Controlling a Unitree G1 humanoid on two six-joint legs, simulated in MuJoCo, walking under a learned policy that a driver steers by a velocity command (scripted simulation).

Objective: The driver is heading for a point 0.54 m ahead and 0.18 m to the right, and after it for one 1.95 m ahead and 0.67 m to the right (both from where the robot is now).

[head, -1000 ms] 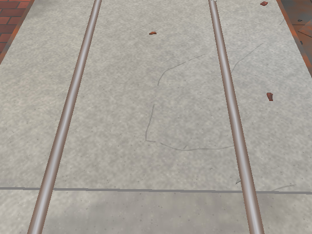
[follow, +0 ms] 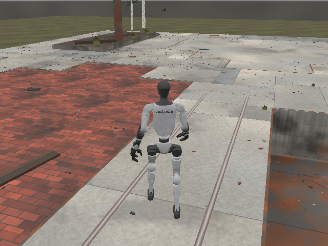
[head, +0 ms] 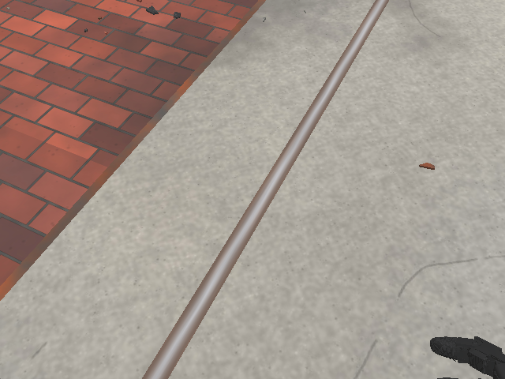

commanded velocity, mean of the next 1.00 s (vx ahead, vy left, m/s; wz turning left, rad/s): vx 0.41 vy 0.00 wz -0.49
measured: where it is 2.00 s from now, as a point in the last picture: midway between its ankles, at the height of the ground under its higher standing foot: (353, 341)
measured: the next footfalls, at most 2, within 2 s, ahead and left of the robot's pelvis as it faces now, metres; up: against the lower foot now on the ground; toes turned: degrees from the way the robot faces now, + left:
left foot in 0.06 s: +0.19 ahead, +0.13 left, +0.00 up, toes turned -1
right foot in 0.56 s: +0.42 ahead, -0.18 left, +0.00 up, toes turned -21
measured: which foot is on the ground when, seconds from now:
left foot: up 0.00-0.04, down 0.06-0.56, up 0.58-1.00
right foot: down 0.00-0.06, up 0.08-0.54, down 0.56-1.00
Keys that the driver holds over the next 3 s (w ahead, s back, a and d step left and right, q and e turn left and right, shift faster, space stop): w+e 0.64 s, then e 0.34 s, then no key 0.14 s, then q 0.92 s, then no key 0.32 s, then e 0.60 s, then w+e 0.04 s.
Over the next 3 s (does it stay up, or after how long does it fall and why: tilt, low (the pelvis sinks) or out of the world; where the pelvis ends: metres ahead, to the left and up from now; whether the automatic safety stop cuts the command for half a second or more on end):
stays up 0.56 -0.15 0.01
